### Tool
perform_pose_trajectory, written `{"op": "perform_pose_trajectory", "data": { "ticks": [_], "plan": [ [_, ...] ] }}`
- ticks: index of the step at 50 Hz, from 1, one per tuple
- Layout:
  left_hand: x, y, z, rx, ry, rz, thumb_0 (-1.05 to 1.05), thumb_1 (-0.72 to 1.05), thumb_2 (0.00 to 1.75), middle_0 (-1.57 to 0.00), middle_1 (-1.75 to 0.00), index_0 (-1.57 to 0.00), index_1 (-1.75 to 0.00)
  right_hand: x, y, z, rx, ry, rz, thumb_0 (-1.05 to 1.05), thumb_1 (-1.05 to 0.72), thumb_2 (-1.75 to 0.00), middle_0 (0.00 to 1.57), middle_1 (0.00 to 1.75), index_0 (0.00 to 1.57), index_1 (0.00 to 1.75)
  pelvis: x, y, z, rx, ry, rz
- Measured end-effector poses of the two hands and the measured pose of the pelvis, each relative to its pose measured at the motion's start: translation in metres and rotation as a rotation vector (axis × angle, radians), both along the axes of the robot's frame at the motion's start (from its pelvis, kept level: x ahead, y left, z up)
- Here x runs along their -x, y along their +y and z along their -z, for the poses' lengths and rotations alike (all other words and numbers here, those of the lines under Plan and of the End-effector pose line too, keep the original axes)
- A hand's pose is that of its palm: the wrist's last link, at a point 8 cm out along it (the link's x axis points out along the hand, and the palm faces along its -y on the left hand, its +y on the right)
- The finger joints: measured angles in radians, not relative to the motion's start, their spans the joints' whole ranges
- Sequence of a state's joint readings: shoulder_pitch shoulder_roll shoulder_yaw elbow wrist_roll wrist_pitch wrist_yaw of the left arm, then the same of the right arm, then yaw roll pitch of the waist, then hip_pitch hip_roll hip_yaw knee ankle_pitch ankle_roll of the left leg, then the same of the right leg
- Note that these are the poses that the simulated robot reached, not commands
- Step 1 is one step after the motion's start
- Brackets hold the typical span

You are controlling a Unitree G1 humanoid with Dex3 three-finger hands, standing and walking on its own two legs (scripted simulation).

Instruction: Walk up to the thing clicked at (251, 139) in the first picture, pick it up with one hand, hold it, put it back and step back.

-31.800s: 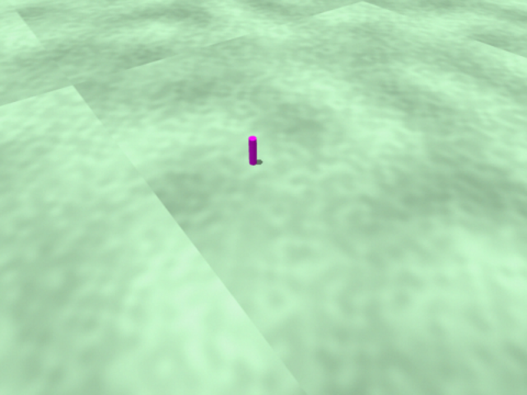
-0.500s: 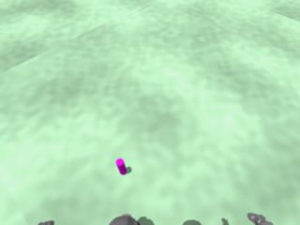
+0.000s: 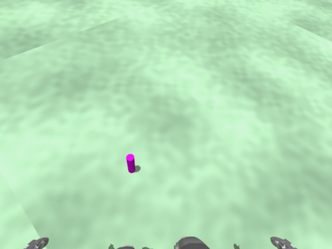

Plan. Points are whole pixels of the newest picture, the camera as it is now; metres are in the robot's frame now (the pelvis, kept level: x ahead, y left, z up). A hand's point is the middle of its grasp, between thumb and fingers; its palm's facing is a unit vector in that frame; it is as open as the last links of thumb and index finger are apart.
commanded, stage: step back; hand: left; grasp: from the side
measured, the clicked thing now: (131, 164) +0.63 +0.16 -0.68
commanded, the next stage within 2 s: none
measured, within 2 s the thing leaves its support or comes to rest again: neither
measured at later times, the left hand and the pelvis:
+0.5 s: hand out of the picture -0.05 +0.23 -0.14, palm faces +0.03 -0.92 -0.40, open 7.4 cm; pelvis -0.17 -0.04 -0.02, yaw +4 degrees
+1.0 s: hand out of the picture -0.31 +0.19 -0.15, palm faces +0.01 -0.91 -0.40, open 7.4 cm; pelvis -0.35 -0.09 -0.01, yaw +1 degrees
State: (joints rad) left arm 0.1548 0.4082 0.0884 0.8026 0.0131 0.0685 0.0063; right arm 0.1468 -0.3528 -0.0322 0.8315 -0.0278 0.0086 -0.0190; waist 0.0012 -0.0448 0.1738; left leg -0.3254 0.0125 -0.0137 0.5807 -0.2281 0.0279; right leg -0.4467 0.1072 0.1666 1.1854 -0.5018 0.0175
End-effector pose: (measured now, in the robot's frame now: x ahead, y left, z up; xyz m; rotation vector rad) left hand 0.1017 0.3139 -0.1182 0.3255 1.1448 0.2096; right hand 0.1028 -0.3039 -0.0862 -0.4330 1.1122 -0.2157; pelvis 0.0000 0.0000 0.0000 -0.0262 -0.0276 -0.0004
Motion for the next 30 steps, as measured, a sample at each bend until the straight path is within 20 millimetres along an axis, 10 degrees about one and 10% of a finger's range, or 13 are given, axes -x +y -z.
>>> {"op": "perform_pose_trajectory", "data": {
  "ticks": [14, 30],
  "plan": [
    [0.125, -0.045, -0.012, -0.038, 0.052, 0.014, 0.00, 0.91, 0.90, -0.20, -0.30, -0.20, -0.30, 0.102, -0.054, 0.030, -0.041, -0.011, 0.061, 0.00, -0.91, -0.90, 0.20, 0.30, 0.21, 0.30, 0.098, -0.038, 0.010, -0.043, -0.020, 0.032],
    [0.193, -0.043, -0.005, -0.011, -0.076, -0.017, 0.00, 0.90, 0.90, -0.20, -0.30, -0.20, -0.30, 0.234, -0.039, 0.026, -0.029, 0.104, -0.015, 0.01, -0.91, -0.90, 0.21, 0.30, 0.21, 0.30, 0.209, -0.040, 0.010, -0.026, -0.026, -0.062]
  ]
}}
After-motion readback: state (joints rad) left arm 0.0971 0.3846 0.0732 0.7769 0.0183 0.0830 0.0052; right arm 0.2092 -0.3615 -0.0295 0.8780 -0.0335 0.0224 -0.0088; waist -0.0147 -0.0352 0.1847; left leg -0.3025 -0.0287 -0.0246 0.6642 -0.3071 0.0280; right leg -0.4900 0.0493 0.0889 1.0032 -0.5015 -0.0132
